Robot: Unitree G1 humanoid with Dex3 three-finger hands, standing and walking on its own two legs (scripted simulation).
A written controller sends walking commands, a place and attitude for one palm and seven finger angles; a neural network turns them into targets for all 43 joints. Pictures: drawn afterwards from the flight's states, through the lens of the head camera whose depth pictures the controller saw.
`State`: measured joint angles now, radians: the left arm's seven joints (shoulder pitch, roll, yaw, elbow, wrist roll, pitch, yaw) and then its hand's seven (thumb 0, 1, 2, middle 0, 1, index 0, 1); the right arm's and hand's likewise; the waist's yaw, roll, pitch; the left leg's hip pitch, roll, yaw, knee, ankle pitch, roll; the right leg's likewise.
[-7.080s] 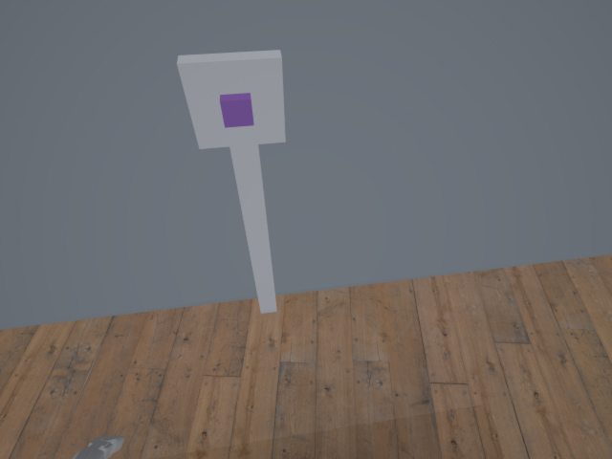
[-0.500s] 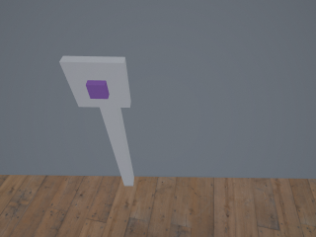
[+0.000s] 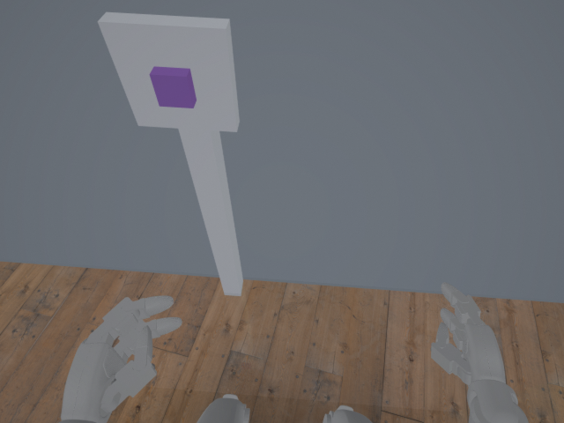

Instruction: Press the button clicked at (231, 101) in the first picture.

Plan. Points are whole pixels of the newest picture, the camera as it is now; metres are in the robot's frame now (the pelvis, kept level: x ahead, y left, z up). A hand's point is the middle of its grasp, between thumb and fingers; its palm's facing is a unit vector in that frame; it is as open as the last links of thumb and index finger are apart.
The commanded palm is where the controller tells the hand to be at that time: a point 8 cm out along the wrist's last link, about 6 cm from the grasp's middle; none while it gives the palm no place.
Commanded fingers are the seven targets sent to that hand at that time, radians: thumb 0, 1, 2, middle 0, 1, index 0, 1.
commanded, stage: raise the hand and make a fist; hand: left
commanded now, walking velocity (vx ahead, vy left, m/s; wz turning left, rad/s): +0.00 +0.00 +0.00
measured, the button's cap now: (174, 86) +0.54 +0.23 +0.17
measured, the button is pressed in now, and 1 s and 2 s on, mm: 0 0 0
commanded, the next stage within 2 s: aim a knuckle at the button in 1.56 s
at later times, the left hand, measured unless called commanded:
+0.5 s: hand (118, 318) +0.21 +0.21 +0.09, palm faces +0.04 -1.00 -0.06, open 3.1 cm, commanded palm +0.18 +0.27 +0.10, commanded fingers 0.00 0.90 0.90 -1.30 -1.50 -1.30 -1.50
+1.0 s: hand (89, 268) +0.25 +0.24 +0.14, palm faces +0.06 -1.00 -0.07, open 3.1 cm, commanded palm +0.22 +0.29 +0.15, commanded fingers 0.00 0.90 0.90 -1.30 -1.50 -1.30 -1.50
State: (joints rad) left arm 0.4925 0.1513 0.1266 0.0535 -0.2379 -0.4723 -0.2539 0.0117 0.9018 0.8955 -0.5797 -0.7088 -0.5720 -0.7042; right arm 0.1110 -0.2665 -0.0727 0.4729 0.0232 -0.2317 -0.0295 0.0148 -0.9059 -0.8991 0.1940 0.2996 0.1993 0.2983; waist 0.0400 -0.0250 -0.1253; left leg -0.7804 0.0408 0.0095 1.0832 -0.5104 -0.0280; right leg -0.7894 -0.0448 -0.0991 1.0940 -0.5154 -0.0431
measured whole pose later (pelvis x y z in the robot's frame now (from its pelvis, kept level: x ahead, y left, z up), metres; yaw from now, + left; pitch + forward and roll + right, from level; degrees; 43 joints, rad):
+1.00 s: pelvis +0.03 +0.03 +0.05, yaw +1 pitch +5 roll -2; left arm 0.35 0.25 0.21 -0.15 -0.27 -0.16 -0.23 0.02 0.90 0.90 -1.30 -1.50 -1.30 -1.50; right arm 0.23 -0.22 0.06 0.56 0.03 -0.25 -0.05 0.02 -0.90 -0.90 0.20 0.30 0.20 0.30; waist 0.03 0.04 -0.08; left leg -0.46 0.02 0.01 0.80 -0.43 0.02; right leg -0.43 -0.04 -0.11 0.74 -0.39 0.01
